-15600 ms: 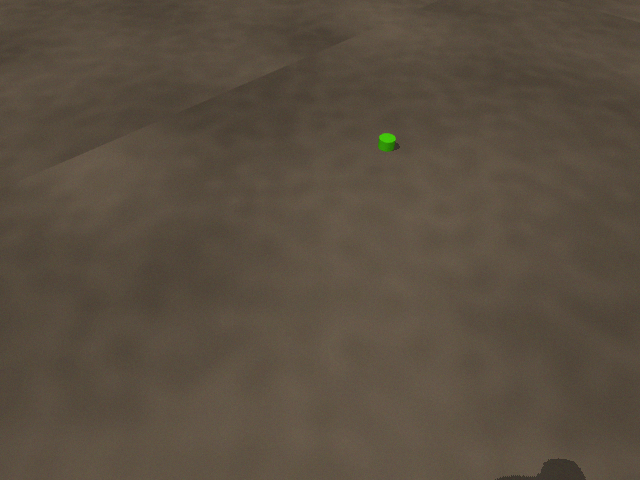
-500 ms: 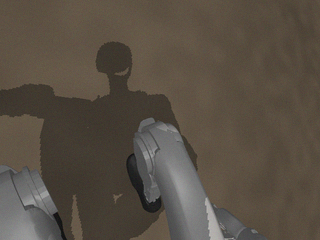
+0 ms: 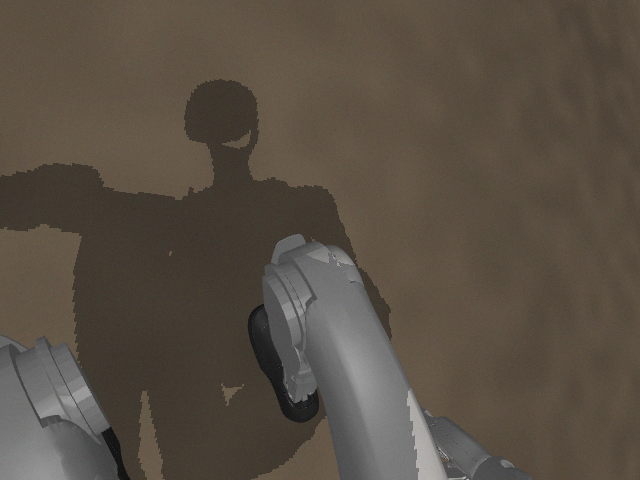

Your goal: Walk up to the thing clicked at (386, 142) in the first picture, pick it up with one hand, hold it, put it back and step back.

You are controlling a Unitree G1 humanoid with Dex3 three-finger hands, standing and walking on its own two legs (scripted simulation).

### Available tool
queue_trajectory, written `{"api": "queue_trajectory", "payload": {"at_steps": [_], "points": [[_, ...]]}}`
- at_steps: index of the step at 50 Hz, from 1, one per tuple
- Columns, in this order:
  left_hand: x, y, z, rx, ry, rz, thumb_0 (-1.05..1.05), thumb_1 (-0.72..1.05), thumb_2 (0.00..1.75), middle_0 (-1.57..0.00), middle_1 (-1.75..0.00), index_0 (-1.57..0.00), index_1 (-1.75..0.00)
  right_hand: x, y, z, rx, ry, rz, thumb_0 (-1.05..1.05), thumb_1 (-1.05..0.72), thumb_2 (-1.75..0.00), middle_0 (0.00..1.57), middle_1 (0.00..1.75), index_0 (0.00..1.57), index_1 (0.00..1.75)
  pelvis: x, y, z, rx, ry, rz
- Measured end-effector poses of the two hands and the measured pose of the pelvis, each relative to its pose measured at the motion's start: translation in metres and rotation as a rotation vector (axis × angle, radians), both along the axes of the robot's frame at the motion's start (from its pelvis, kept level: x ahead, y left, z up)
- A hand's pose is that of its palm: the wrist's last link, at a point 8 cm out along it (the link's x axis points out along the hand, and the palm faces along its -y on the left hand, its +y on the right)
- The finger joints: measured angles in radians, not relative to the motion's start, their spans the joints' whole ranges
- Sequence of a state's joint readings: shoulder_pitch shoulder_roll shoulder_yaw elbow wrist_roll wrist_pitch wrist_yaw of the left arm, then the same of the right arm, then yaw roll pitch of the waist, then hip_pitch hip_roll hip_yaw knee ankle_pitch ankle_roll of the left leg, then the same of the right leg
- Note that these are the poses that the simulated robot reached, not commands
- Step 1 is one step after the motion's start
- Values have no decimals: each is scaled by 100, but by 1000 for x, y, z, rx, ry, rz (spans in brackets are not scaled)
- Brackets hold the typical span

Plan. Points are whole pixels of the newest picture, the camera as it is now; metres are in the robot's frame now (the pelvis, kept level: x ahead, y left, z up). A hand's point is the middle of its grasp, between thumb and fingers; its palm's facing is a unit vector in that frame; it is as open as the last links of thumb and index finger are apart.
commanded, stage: close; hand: left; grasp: from above
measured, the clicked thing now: out of the picture +0.47 +0.33 -0.28
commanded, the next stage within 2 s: settle in 0.06 s
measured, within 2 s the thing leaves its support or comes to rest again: leaves its support in 0.50 s
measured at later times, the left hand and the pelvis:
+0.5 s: hand out of the picture +0.46 +0.33 -0.24, palm faces -0.44 -0.15 -0.89, open 10.9 cm; pelvis +0.00 +0.00 +0.00, yaw +0 degrees
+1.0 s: hand out of the picture +0.45 +0.34 -0.15, palm faces -0.44 -0.12 -0.89, open 10.8 cm; pelvis +0.00 -0.01 +0.01, yaw +5 degrees
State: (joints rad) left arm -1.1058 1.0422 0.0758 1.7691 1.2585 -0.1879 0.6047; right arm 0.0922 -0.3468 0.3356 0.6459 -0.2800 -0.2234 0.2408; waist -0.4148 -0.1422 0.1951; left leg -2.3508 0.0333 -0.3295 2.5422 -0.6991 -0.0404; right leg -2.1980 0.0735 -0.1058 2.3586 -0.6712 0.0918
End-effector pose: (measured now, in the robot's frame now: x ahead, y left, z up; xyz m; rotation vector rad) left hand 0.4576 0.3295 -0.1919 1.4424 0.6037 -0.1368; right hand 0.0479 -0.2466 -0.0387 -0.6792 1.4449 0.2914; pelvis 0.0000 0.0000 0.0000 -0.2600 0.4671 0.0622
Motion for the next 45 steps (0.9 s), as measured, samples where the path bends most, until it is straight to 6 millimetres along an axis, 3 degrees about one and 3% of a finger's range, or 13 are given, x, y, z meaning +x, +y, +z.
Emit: {"api": "queue_trajectory", "payload": {"at_steps": [25,32,45], "points": [[4,1,5,-5,-6,-2,-1,-8,54,-64,-67,-59,-64,2,0,-2,4,11,-19,0,-92,-90,20,30,20,30,3,-2,2,2,18,2],[7,5,26,7,-51,-4,-2,-8,53,-65,-66,-60,-63,13,-9,-3,-3,-12,-53,0,-92,-90,20,30,20,30,6,-3,4,9,50,9],[2,13,84,33,-18,6,-2,-8,53,-66,-64,-61,-62,52,-17,-18,49,-128,-117,0,-91,-90,20,30,20,30,5,-5,12,44,97,38]]}}
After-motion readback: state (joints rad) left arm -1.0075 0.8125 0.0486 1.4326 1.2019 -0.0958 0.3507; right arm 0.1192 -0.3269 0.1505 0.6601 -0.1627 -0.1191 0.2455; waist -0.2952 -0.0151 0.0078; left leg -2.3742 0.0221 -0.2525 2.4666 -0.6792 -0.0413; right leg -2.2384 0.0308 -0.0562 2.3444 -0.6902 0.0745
